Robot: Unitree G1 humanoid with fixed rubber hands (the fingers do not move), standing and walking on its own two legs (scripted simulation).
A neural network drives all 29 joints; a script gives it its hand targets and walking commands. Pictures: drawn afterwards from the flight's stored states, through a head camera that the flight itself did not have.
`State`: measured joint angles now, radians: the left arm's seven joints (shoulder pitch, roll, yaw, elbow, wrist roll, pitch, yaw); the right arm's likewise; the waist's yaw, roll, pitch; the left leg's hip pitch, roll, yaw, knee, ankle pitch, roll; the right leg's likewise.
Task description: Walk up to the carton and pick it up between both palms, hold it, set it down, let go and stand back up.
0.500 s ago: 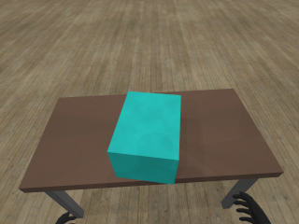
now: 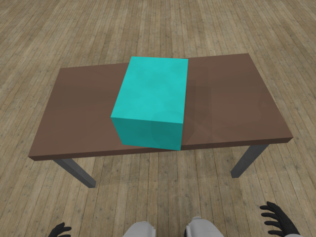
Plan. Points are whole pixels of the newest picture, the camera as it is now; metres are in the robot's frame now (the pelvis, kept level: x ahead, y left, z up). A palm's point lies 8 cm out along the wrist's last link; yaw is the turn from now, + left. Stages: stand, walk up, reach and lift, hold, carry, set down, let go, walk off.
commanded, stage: walk up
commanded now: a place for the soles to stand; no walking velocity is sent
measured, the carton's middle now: (155, 102) +0.58 +0.03 -0.09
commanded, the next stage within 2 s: none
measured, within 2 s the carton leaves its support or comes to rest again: neither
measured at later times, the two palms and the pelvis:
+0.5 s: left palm out of the picture +0.00 +0.31 -0.08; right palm out of the picture +0.03 -0.29 -0.09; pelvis -0.09 +0.00 +0.00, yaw +1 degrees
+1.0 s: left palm out of the picture +0.02 +0.31 -0.08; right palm out of the picture +0.03 -0.28 -0.08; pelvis -0.09 +0.01 +0.01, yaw +0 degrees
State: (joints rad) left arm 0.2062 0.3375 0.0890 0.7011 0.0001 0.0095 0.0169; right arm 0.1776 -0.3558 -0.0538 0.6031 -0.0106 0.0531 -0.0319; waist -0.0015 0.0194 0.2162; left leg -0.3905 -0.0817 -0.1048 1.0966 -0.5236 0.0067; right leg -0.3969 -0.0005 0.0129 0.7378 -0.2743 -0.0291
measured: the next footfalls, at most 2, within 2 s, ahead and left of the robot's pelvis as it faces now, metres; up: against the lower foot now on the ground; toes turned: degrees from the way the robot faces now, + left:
left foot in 0.06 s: +0.03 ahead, +0.13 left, +0.00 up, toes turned -5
right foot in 0.32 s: +0.01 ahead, -0.11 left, +0.00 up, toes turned +5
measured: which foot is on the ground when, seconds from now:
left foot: up 0.00-0.04, down 0.06-1.00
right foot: down 0.00-0.08, up 0.10-0.30, down 0.32-1.00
